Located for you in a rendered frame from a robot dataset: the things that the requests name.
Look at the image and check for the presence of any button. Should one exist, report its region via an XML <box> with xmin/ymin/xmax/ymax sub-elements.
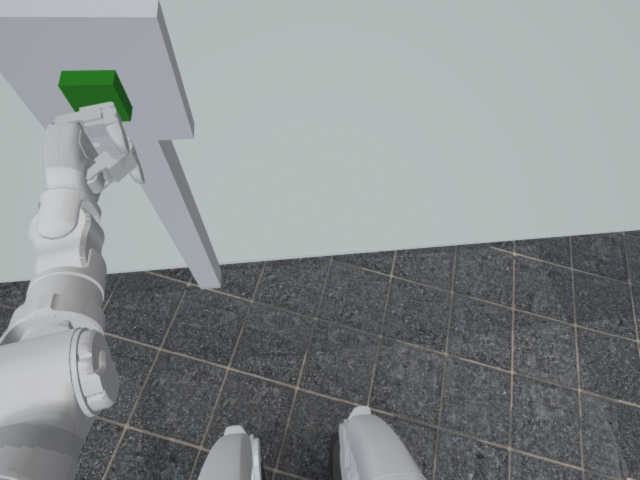
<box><xmin>58</xmin><ymin>70</ymin><xmax>133</xmax><ymax>121</ymax></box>

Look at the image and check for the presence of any right robot thigh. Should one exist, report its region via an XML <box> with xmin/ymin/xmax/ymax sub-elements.
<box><xmin>339</xmin><ymin>414</ymin><xmax>426</xmax><ymax>480</ymax></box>

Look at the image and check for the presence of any panel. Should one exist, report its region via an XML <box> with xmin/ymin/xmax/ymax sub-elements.
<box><xmin>0</xmin><ymin>0</ymin><xmax>221</xmax><ymax>289</ymax></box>

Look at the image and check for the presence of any robot left forearm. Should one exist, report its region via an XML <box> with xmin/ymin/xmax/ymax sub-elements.
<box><xmin>0</xmin><ymin>188</ymin><xmax>107</xmax><ymax>346</ymax></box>

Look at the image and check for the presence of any left robot shin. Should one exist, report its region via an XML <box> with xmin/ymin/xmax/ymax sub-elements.
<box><xmin>224</xmin><ymin>425</ymin><xmax>247</xmax><ymax>436</ymax></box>

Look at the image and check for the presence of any left robot hand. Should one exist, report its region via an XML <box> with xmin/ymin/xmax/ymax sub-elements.
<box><xmin>43</xmin><ymin>101</ymin><xmax>145</xmax><ymax>203</ymax></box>

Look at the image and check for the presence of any robot left upper arm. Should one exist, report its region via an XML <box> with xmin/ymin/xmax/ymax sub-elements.
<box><xmin>0</xmin><ymin>327</ymin><xmax>119</xmax><ymax>480</ymax></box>

